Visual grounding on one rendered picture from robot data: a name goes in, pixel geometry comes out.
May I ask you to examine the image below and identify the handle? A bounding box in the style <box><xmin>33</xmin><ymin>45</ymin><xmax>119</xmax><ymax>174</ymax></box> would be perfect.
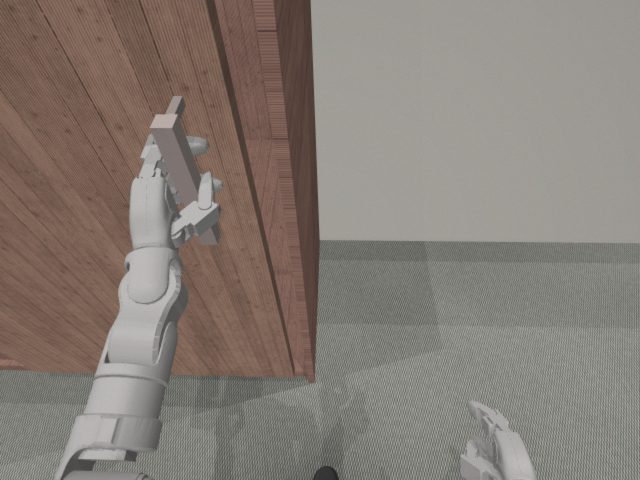
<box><xmin>150</xmin><ymin>96</ymin><xmax>221</xmax><ymax>245</ymax></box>

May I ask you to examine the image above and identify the left robot hand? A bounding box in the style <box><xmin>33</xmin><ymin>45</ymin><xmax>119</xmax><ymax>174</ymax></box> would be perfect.
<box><xmin>129</xmin><ymin>134</ymin><xmax>223</xmax><ymax>254</ymax></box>

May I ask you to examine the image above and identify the robot left forearm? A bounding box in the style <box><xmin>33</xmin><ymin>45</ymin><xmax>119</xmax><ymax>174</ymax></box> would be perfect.
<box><xmin>53</xmin><ymin>246</ymin><xmax>188</xmax><ymax>480</ymax></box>

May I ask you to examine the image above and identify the right robot hand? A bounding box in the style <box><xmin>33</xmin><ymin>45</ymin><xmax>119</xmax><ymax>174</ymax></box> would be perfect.
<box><xmin>460</xmin><ymin>400</ymin><xmax>537</xmax><ymax>480</ymax></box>

